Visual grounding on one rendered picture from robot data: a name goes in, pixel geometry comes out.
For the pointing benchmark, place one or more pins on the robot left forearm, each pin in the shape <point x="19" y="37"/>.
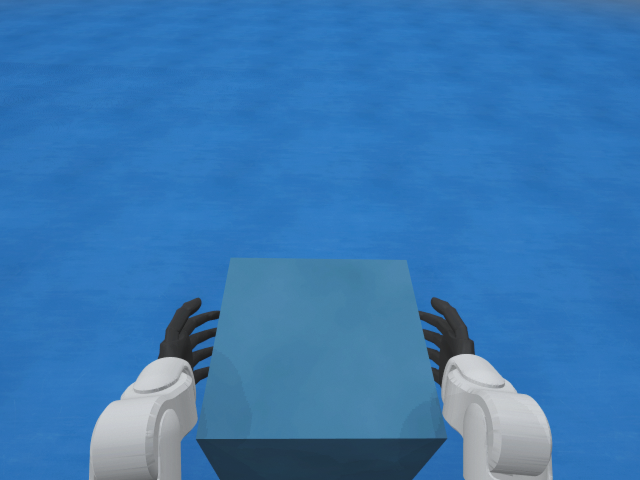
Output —
<point x="139" y="436"/>

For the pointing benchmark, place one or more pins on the carton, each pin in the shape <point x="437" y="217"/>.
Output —
<point x="319" y="371"/>

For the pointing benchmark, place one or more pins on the robot right hand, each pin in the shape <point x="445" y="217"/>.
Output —
<point x="454" y="341"/>

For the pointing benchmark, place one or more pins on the robot left hand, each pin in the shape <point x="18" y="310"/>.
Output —
<point x="179" y="343"/>

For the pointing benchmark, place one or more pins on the robot right forearm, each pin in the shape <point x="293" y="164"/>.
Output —
<point x="506" y="435"/>

